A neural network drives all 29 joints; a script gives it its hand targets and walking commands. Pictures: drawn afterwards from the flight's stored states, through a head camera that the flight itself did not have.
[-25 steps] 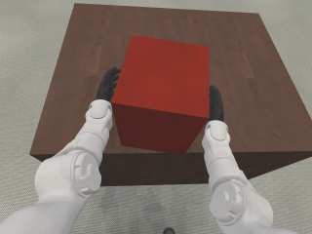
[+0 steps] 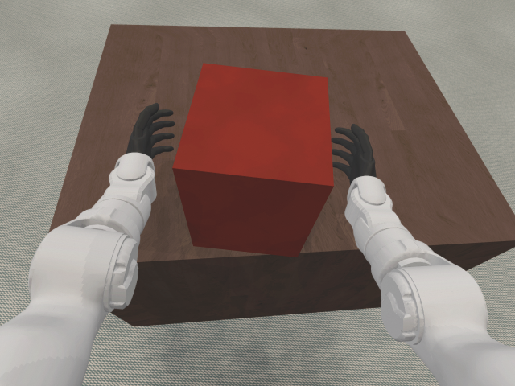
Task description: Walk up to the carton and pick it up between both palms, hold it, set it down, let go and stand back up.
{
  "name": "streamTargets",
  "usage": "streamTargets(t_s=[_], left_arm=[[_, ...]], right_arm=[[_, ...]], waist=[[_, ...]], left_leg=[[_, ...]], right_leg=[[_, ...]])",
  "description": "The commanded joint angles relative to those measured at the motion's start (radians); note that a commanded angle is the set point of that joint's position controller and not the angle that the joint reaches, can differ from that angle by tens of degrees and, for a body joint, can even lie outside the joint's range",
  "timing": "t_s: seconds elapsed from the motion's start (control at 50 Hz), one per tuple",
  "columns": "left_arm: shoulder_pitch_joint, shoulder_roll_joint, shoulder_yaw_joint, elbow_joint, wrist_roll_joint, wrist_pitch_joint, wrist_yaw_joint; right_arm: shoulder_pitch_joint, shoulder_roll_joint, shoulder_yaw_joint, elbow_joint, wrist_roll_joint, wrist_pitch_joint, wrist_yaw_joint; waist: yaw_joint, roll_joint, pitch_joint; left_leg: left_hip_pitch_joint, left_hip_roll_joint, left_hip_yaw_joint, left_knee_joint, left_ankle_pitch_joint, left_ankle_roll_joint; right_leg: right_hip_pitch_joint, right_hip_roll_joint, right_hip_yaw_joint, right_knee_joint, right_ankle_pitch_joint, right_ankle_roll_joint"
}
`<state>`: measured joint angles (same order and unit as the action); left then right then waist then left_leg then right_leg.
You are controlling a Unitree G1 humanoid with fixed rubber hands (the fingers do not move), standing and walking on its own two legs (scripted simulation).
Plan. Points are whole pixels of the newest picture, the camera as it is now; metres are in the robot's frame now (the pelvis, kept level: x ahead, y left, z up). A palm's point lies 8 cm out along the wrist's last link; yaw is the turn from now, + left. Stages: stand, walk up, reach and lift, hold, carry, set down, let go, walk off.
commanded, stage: set down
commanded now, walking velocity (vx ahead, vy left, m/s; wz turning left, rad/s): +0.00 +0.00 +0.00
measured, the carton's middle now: (254, 169) +0.48 -0.03 +0.01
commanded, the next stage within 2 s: none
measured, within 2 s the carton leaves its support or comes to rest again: neither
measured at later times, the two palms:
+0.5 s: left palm (141, 144) +0.49 +0.15 +0.08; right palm (366, 166) +0.44 -0.20 +0.07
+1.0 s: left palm (130, 243) +0.35 +0.17 +0.01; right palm (358, 250) +0.32 -0.17 +0.01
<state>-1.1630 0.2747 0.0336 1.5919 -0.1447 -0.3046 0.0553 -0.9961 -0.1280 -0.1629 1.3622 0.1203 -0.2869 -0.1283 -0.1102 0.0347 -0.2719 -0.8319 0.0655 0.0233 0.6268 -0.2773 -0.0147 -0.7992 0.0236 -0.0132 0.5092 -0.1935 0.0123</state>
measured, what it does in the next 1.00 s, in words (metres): stands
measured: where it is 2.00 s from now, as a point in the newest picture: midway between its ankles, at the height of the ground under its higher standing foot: outside the picture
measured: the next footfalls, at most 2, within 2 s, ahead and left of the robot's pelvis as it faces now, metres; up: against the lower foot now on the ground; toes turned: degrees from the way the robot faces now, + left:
none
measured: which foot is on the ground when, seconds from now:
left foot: down 0.00-1.00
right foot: down 0.00-1.00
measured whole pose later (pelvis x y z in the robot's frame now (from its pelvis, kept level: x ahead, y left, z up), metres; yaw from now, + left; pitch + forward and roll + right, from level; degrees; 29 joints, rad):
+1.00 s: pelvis -0.02 -0.01 +0.02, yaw +2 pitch +14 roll -1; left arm -0.59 0.18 0.08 1.06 -0.11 -0.23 0.01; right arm -0.47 -0.01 -0.06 0.91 0.13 -0.26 -0.21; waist -0.07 0.01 -0.11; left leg -0.53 0.06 0.01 0.51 -0.21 -0.03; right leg -0.52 0.02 -0.02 0.43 -0.16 0.00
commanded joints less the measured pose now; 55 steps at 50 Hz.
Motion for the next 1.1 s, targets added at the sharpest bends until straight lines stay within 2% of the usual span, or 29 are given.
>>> streamTargets(t_s=[0.0, 0.02, 0.04, 0.06, 0.08, 0.1, 0.12, 0.14, 0.16, 0.18, 0.2, 0.24, 0.3, 0.36, 0.38, 0.42, 0.46, 0.6, 0.7, 0.72, 0.74, 0.76, 0.78, 0.8, 0.82, 0.84, 0.9, 0.98, 1.08], left_arm=[[-0.562, 0.204, -0.084, -0.218, -0.113, -0.050, -0.007], [-0.481, 0.113, -0.112, 0.182, -0.094, -0.056, -0.030], [-0.592, 0.208, -0.141, -0.243, -0.175, -0.090, -0.015], [-0.437, 0.101, -0.155, 0.024, -0.137, -0.078, -0.034], [-0.528, 0.177, -0.146, -0.230, -0.164, -0.081, -0.036], [-0.564, 0.129, -0.178, 0.103, -0.155, -0.057, -0.055], [-0.588, 0.177, -0.201, -0.215, -0.209, -0.065, -0.045], [-0.542, 0.120, -0.209, -0.021, -0.185, -0.071, -0.052], [-0.653, 0.165, -0.224, -0.161, -0.225, -0.084, -0.046], [-0.637, 0.142, -0.237, -0.007, -0.216, -0.087, -0.049], [-0.647, 0.169, -0.253, -0.120, -0.240, -0.090, -0.047], [-0.691, 0.152, -0.269, -0.083, -0.232, -0.087, -0.048], [-0.696, 0.153, -0.271, -0.096, -0.225, -0.090, -0.044], [-0.696, 0.189, -0.207, -0.275, -0.193, -0.072, -0.025], [-0.739, 0.215, -0.202, -0.220, -0.179, -0.041, -0.026], [-0.711, 0.208, -0.156, -0.234, -0.145, 0.006, -0.022], [-0.724, 0.212, -0.134, -0.355, -0.130, 0.043, -0.010], [-0.675, 0.278, -0.052, -0.325, -0.116, 0.165, -0.019], [-0.677, 0.249, -0.122, -0.199, -0.180, 0.196, -0.034], [0.405, -0.168, 0.028, -0.203, 0.089, 0.207, -0.089], [0.124, -0.048, 0.037, -0.344, 0.221, 0.179, -0.116], [0.165, -0.007, 0.100, -0.303, 0.192, 0.146, -0.120], [0.098, 0.000, 0.062, -0.361, 0.154, 0.151, -0.114], [0.116, 0.020, 0.062, -0.426, 0.132, 0.151, -0.119], [0.094, 0.045, 0.098, -0.506, 0.134, 0.136, -0.116], [0.038, 0.077, 0.132, -0.575, 0.142, 0.113, -0.105], [-0.105, 0.088, 0.106, -0.808, 0.079, 0.048, -0.061], [-0.008, 0.090, 0.029, -0.831, -0.015, -0.051, -0.025], [0.102, 0.128, -0.024, -0.751, -0.083, -0.085, -0.041]], right_arm=[[-0.594, -0.254, 0.090, -0.243, 0.118, -0.046, 0.009], [-0.516, -0.145, 0.105, 0.049, 0.090, -0.001, 0.013], [-0.636, -0.264, 0.112, -0.297, 0.146, -0.049, 0.013], [-0.464, -0.160, 0.167, -0.062, 0.148, -0.019, 0.019], [-0.544, -0.237, 0.172, -0.245, 0.191, -0.039, 0.017], [-0.583, -0.179, 0.145, 0.025, 0.157, 0.024, 0.023], [-0.604, -0.268, 0.145, -0.197, 0.191, -0.003, 0.025], [-0.517, -0.198, 0.148, -0.045, 0.175, 0.005, 0.027], [-0.619, -0.249, 0.112, -0.162, 0.177, -0.009, 0.028], [-0.595, -0.218, 0.109, -0.044, 0.156, 0.015, 0.033], [-0.617, -0.259, 0.108, -0.138, 0.166, 0.005, 0.034], [-0.627, -0.261, 0.043, -0.076, 0.130, 0.018, 0.034], [-0.613, -0.267, 0.006, -0.088, 0.087, 0.002, 0.024], [-0.601, -0.311, -0.020, -0.258, 0.072, -0.025, 0.009], [-0.660, -0.325, -0.030, -0.252, 0.057, -0.001, 0.004], [-0.629, -0.294, -0.014, -0.285, 0.051, 0.025, -0.001], [-0.626, -0.309, -0.027, -0.377, 0.060, 0.050, -0.004], [-0.639, -0.264, 0.074, -0.483, 0.141, 0.183, -0.042], [-0.650, -0.226, 0.112, -0.356, 0.166, 0.272, -0.041], [0.422, 0.035, 0.433, -0.119, 0.255, 0.132, -0.067], [0.217, 0.069, 0.190, -0.244, 0.202, -0.008, -0.097], [0.093, 0.032, 0.311, -0.218, 0.210, -0.028, -0.085], [0.076, -0.007, 0.266, -0.113, 0.218, -0.056, -0.085], [0.064, -0.083, 0.267, -0.217, 0.229, -0.066, -0.080], [0.067, -0.094, 0.248, -0.335, 0.223, -0.059, -0.092], [0.043, -0.077, 0.228, -0.451, 0.196, -0.045, -0.101], [-0.096, -0.070, 0.093, -0.721, 0.039, -0.050, -0.098], [-0.012, -0.032, 0.043, -0.780, -0.062, -0.051, -0.069], [0.075, -0.032, 0.070, -0.693, -0.017, -0.058, -0.068]], waist=[[0.029, 0.100, -0.932], [-0.022, 0.022, -0.559], [0.031, 0.072, -0.975], [-0.015, 0.041, -0.714], [0.028, 0.083, -0.934], [-0.042, 0.030, -0.609], [-0.001, 0.094, -0.890], [-0.027, 0.087, -0.703], [-0.020, 0.121, -0.838], [-0.039, 0.104, -0.710], [-0.033, 0.111, -0.830], [-0.083, 0.140, -0.806], [-0.092, 0.170, -0.900], [-0.070, 0.194, -1.097], [-0.085, 0.188, -1.054], [-0.047, 0.182, -1.006], [-0.041, 0.205, -1.086], [-0.007, 0.029, -0.934], [-0.025, -0.012, -0.672], [0.090, -0.053, -0.437], [0.001, -0.049, -0.342], [0.025, -0.048, -0.301], [0.055, 0.030, -0.149], [0.095, 0.029, -0.156], [0.091, -0.004, -0.189], [0.071, -0.026, -0.211], [0.038, 0.019, -0.499], [0.007, 0.054, -0.683], [0.004, 0.045, -0.609]], left_leg=[[0.576, -0.051, -0.007, 0.104, 0.779, -0.087], [0.424, -0.047, -0.026, 0.073, 0.513, -0.042], [0.522, -0.055, -0.013, 0.096, 0.672, -0.074], [0.489, -0.050, -0.029, 0.101, 0.613, -0.051], [0.557, -0.055, -0.015, 0.105, 0.695, -0.070], [0.413, -0.049, -0.031, 0.084, 0.475, -0.035], [0.524, -0.055, -0.015, 0.088, 0.591, -0.068], [0.488, -0.051, -0.023, 0.089, 0.496, -0.062], [0.492, -0.055, -0.012, 0.087, 0.490, -0.074], [0.430, -0.053, -0.021, 0.086, 0.396, -0.058], [0.463, -0.055, -0.019, 0.090, 0.434, -0.067], [0.435, -0.051, -0.031, 0.093, 0.386, -0.070], [0.497, -0.056, -0.024, 0.123, 0.431, -0.084], [0.563, -0.068, -0.006, 0.121, 0.558, -0.109], [0.553, -0.068, -0.012, 0.114, 0.559, -0.102], [0.571, -0.072, -0.001, 0.088, 0.535, -0.093], [0.594, -0.075, 0.008, 0.062, 0.567, -0.104], [0.378, -0.098, 0.033, -0.082, 0.453, -0.035], [0.483, -0.076, 0.015, -0.139, 0.342, -0.018], [0.732, -0.097, -0.021, -0.129, 0.640, 0.020], [0.196, -0.108, -0.024, -0.454, 0.384, 0.051], [0.630, -0.047, -0.043, -0.359, 0.743, 0.003], [0.749, -0.028, -0.012, -0.235, 0.867, -0.054], [0.770, -0.053, 0.043, -0.163, 0.786, -0.052], [0.654, -0.078, 0.056, -0.177, 0.576, -0.044], [0.566, -0.092, 0.062, -0.215, 0.431, -0.041], [0.535, -0.093, 0.059, -0.162, 0.398, -0.050], [0.531, -0.087, 0.018, -0.074, 0.329, -0.050], [0.511, -0.092, -0.001, -0.040, 0.291, -0.047]], right_leg=[[0.293, 0.033, -0.059, 0.062, 0.620, -0.003], [0.240, 0.009, -0.064, 0.068, 0.423, -0.002], [0.273, 0.028, -0.063, 0.096, 0.566, 0.010], [0.257, 0.020, -0.065, 0.098, 0.535, 0.006], [0.268, 0.029, -0.063, 0.093, 0.575, 0.008], [0.190, 0.010, -0.073, 0.089, 0.382, -0.004], [0.224, 0.023, -0.067, 0.084, 0.466, -0.005], [0.162, 0.020, -0.076, 0.083, 0.362, -0.010], [0.152, 0.021, -0.081, 0.085, 0.353, -0.015], [0.116, 0.014, -0.080, 0.094, 0.277, -0.024], [0.145, 0.017, -0.078, 0.102, 0.323, -0.023], [0.116, 0.014, -0.093, 0.121, 0.300, -0.029], [0.104, 0.018, -0.099, 0.120, 0.359, -0.035], [0.248, 0.028, -0.089, 0.119, 0.561, -0.020], [0.250, 0.029, -0.092, 0.115, 0.560, -0.018], [0.280, 0.028, -0.082, 0.084, 0.528, -0.011], [0.365, 0.032, -0.077, 0.071, 0.586, -0.015], [0.742, -0.007, -0.016, 0.061, 0.742, 0.048], [0.581, 0.000, -0.036, -0.032, 0.469, 0.019], [0.884, 0.020, -0.005, 0.008, 1.035, 0.033], [0.822, -0.039, 0.017, -0.045, 1.074, 0.045], [0.814, 0.024, 0.009, 0.011, 0.915, 0.109], [0.593, 0.041, -0.015, -0.105, 0.539, 0.070], [0.551, 0.047, -0.017, -0.202, 0.452, -0.028], [0.652, 0.036, -0.014, -0.174, 0.585, -0.031], [0.756, 0.017, -0.003, -0.124, 0.625, 0.020], [0.717, 0.020, -0.003, -0.071, 0.530, 0.030], [0.628, 0.022, -0.013, 0.002, 0.476, 0.019], [0.558, 0.023, -0.018, 0.024, 0.349, 0.021]])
